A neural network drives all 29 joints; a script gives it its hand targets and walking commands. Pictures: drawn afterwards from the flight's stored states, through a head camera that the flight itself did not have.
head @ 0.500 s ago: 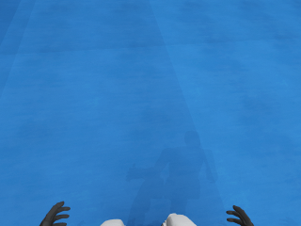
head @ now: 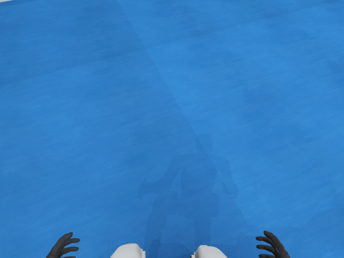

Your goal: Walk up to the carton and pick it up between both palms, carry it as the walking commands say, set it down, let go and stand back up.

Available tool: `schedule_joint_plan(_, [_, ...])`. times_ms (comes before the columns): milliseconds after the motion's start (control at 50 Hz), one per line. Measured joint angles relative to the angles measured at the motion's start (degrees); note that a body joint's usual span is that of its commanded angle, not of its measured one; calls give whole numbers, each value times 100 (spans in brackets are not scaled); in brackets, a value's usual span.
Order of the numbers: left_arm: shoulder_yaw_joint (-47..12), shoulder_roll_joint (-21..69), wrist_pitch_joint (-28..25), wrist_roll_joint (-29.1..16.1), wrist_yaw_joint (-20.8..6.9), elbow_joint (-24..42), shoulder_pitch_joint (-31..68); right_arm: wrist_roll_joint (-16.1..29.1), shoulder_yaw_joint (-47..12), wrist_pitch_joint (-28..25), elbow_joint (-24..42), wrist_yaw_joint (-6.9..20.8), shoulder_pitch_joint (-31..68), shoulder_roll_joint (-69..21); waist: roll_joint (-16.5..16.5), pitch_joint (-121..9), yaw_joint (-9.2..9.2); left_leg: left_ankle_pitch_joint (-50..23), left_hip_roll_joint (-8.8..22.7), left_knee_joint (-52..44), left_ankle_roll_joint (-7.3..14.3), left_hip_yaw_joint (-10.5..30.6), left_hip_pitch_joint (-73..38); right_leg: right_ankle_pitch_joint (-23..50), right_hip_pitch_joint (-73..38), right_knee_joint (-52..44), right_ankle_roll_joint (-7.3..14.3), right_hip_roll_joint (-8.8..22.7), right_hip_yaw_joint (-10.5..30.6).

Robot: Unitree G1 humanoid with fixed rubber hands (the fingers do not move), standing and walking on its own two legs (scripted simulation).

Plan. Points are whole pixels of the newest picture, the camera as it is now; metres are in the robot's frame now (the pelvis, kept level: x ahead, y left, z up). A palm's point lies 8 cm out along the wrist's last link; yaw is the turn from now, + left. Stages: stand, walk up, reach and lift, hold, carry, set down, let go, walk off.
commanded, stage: walk up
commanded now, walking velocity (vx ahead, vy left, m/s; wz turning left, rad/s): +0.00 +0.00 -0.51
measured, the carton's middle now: out of the picture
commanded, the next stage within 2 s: none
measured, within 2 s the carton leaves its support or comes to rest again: neither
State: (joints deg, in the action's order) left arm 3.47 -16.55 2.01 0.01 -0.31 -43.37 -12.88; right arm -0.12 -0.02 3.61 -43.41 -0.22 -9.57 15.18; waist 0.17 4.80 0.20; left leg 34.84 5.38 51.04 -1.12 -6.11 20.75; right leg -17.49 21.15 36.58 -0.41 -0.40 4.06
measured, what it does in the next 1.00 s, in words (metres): steps on the spot, turning right: left foot, then right foot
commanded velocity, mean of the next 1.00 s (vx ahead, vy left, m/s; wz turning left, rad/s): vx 0.00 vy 0.00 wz -0.51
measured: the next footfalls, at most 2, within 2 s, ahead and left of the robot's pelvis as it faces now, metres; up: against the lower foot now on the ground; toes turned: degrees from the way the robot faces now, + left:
left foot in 0.16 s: +0.02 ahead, +0.15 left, +0.00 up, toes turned +0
right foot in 0.48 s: +0.05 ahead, -0.11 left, +0.00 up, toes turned -14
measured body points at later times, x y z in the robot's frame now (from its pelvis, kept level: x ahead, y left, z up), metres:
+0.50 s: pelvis +0.03 +0.02 -0.01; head +0.08 +0.01 +0.43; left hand +0.21 +0.26 -0.13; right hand +0.07 -0.26 -0.14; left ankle -0.02 +0.15 -0.72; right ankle +0.01 -0.10 -0.73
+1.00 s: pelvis +0.07 +0.05 +0.00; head +0.13 +0.06 +0.45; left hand +0.30 +0.23 -0.14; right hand +0.05 -0.24 -0.10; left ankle +0.06 +0.17 -0.73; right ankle -0.04 -0.07 -0.66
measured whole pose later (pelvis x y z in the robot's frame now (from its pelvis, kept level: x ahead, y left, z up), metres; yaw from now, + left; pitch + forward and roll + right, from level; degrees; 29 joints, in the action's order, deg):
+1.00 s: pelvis +0.07 +0.05 +0.00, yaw -31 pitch +2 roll -1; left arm 4.4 -16.7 3.4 0.0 -1.6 -42.2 -12.8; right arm -0.1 0.0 2.6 -43.5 -1.0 -9.4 13.9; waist 3.9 3.4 0.5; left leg 25.0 6.3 35.4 0.1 -13.6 11.2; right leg -24.5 28.1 61.8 -1.0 1.3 2.9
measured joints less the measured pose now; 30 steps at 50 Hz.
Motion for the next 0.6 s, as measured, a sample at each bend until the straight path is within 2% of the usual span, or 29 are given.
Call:
schedule_joint_plan(80, [-1,1,0,0,4,-1,0,0,0,7,2,-3,1,1,79,-7,8,-188,-114,-48,0,55,25,108,2,-140,0,-63,274])
schedule_joint_plan(140, [-2,2,20,0,4,33,2,0,1,-18,7,-44,-21,11,110,-31,-6,-761,-190,-1041,0,99,-350,106,32,-109,-47,-176,448])
schedule_joint_plan(160, [7,9,22,0,7,54,10,0,2,-46,1,-59,-42,44,39,-56,-9,-1075,-135,-1406,11,169,-476,-141,129,93,-51,-278,453])
schedule_joint_plan(200, [95,-9,62,0,20,37,17,0,-1,-52,-47,-69,-56,-78,239,-55,-13,-1110,-152,-1355,83,-39,-574,-816,374,923,-52,-220,419])
schedule_joint_plan(260, [96,-10,83,0,-47,40,72,0,0,-56,-47,-86,-136,-156,370,-58,-15,-1042,-109,-1455,139,-235,-801,-985,633,2147,-52,-129,203])
schedule_joint_plan(300, [96,-13,114,0,-83,43,77,0,0,-60,-45,-101,-136,-158,391,-67,-11,-1027,-87,-1537,140,-333,-923,-921,669,2533,-52,-30,67])
schedule_joint_plan(380, [89,-16,156,0,-142,46,74,0,-1,-105,-42,-103,-136,-159,383,-79,-8,-972,-85,-1590,137,-549,-1018,-797,622,2248,-51,158,-126])
schedule_joint_plan(440, [85,-16,156,0,-148,23,73,0,-2,-92,-43,-68,-137,-159,330,-83,-8,-881,-86,-1587,93,-760,-1105,-745,391,1334,-51,206,-183])
schedule_joint_plan(480, [77,-22,110,0,-148,62,74,0,0,-47,-43,-32,-146,-126,249,-83,-2,-720,-34,-1331,39,-816,-1063,-171,82,518,-35,182,-217])
schedule_joint_plan(520, [74,12,39,0,-146,69,64,0,0,54,-45,8,-59,-45,25,-42,10,-341,40,-570,34,-574,-792,-257,73,541,12,17,-219])
schedule_joint_plan(560, [75,9,10,0,-78,90,-4,0,0,99,-10,23,37,-40,-25,-54,11,-19,-19,146,33,-342,-444,-328,74,474,44,-69,-128])
schedule_joint_plan(600, [74,10,11,0,-7,92,-47,0,-1,67,40,38,94,-36,-11,-84,6,1,-36,356,33,-215,-171,-265,74,327,46,-99,-36])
